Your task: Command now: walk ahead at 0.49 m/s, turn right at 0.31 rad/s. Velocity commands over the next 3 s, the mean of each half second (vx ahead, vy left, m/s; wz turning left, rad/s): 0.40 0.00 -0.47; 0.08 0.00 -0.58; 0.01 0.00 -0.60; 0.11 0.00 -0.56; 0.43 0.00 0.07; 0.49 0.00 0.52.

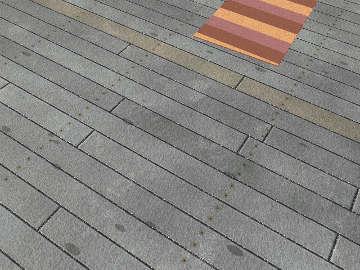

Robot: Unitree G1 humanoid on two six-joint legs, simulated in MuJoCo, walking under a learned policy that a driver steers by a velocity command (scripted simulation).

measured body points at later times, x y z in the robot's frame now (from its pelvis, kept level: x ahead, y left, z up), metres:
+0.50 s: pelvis +0.25 -0.03 -0.01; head +0.30 -0.05 +0.43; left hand +0.46 +0.16 -0.14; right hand +0.19 -0.27 -0.16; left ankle +0.12 +0.09 -0.64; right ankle +0.33 -0.09 -0.73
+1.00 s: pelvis +0.35 -0.01 +0.01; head +0.38 -0.02 +0.46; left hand +0.56 +0.20 -0.12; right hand +0.34 -0.31 -0.10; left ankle +0.41 +0.09 -0.72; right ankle +0.34 -0.09 -0.73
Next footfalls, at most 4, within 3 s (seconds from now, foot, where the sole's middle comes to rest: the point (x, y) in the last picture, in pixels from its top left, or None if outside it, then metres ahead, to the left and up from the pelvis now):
0.44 right None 0.37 -0.11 -0.77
1.02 left None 0.45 0.06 -0.77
1.52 right None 0.28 -0.08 -0.77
2.06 left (203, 268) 0.47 -0.05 -0.77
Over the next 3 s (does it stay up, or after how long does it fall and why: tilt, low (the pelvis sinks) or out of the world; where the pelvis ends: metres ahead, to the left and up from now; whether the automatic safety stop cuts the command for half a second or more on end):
stays up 0.57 -0.42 -0.01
